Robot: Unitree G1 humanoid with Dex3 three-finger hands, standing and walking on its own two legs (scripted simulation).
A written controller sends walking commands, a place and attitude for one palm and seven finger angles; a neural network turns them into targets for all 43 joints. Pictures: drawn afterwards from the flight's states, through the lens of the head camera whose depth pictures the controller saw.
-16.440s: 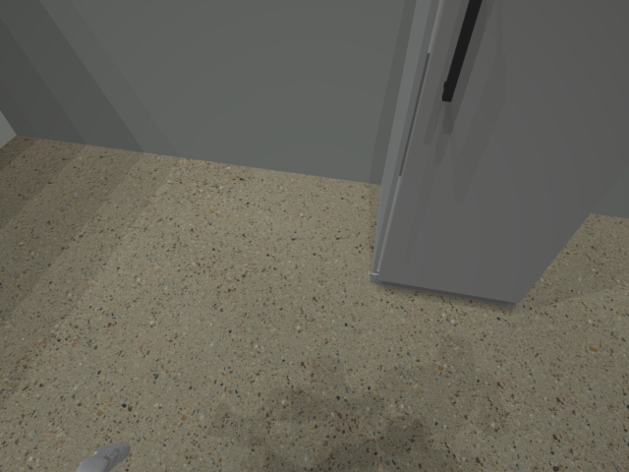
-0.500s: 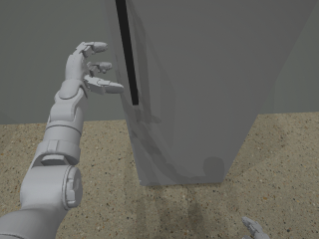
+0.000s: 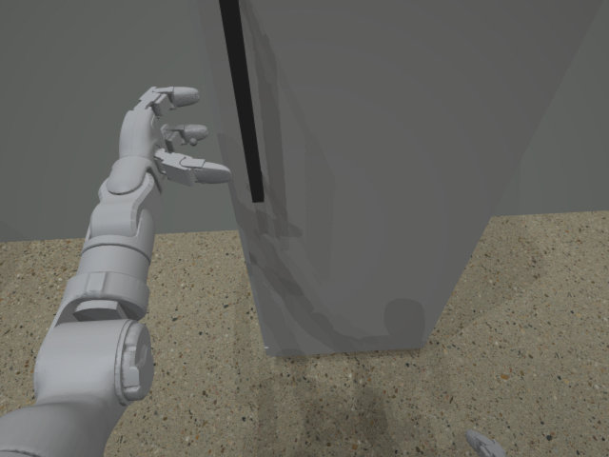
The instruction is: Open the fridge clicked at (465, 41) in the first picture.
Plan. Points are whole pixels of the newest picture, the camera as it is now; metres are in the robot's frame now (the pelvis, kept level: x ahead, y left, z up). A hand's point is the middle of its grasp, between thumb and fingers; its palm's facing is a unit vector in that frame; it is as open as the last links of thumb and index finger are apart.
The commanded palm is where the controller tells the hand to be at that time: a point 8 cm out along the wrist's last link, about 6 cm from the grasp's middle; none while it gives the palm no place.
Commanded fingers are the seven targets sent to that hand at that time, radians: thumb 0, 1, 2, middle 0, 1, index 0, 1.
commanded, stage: feel for the door with the fingertips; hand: left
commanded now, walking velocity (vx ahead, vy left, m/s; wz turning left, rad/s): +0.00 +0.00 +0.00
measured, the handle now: (246, 103) +0.51 +0.09 +0.22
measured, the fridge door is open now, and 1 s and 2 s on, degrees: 0 0 0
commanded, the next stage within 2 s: slide the fingers in behind the handle in 0.96 s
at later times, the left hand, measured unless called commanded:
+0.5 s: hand (227, 136) +0.46 +0.11 +0.21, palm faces +0.08 -1.00 +0.01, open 14.0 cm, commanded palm +0.43 +0.17 +0.20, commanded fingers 0.00 -0.50 0.30 -0.30 -1.20 -0.30 -1.20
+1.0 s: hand (222, 131) +0.47 +0.12 +0.21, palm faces +0.08 -1.00 +0.02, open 13.8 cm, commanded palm +0.44 +0.18 +0.20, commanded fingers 0.00 -0.50 0.30 -0.30 -1.20 -0.30 -1.20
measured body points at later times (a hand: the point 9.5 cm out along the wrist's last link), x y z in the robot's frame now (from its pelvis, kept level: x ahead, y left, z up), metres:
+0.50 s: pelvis +0.00 +0.00 +0.00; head +0.00 -0.01 +0.45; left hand +0.45 +0.17 +0.21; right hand +0.12 -0.24 -0.11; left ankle -0.02 +0.10 -0.74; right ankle +0.01 -0.10 -0.74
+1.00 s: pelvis -0.01 -0.01 +0.00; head +0.01 -0.02 +0.45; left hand +0.46 +0.18 +0.21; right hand +0.08 -0.26 -0.12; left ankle -0.02 +0.10 -0.74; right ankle +0.01 -0.10 -0.74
